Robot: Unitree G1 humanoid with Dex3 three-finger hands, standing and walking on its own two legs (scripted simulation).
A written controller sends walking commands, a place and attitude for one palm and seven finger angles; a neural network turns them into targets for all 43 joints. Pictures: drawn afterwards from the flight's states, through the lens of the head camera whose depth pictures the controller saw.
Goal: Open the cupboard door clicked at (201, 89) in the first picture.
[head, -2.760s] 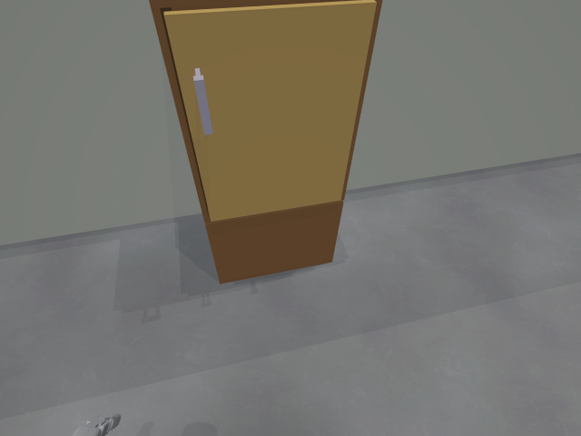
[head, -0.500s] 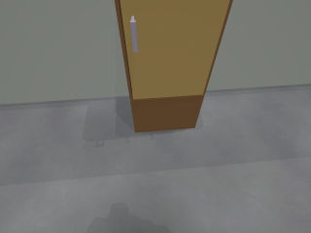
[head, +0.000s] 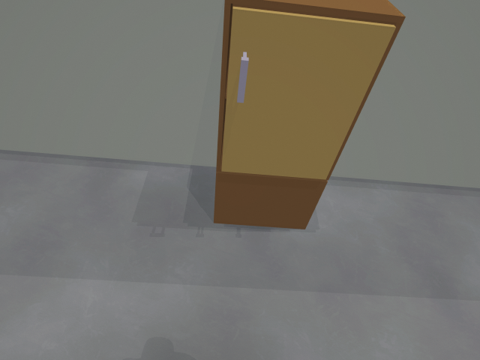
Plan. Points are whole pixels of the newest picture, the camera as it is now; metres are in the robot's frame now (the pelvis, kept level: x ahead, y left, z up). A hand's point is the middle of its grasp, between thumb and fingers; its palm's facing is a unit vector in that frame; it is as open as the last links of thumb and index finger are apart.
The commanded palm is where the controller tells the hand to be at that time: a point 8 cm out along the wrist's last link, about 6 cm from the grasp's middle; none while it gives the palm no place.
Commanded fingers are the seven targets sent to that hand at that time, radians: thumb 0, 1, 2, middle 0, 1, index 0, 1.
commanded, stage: take the last steps up to it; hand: left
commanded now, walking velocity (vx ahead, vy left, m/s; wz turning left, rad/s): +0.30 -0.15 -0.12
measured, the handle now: (242, 77) +0.83 +0.06 +0.06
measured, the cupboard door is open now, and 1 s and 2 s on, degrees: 0 0 0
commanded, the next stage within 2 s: come to a stop and stand still in 0.66 s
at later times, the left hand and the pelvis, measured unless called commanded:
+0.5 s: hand (204, 323) +0.23 +0.08 -0.17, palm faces -0.01 -0.98 -0.20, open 7.3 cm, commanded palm none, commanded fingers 0.00 0.90 0.90 -0.20 -0.30 -0.20 -0.30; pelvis +0.15 -0.10 -0.01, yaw -2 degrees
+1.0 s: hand (221, 303) +0.28 +0.05 -0.18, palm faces +0.06 -0.99 -0.14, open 7.3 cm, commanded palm none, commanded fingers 0.00 0.90 0.90 -0.20 -0.30 -0.20 -0.30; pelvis +0.29 -0.11 +0.01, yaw -1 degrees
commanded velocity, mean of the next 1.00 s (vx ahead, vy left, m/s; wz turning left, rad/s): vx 0.10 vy -0.08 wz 0.01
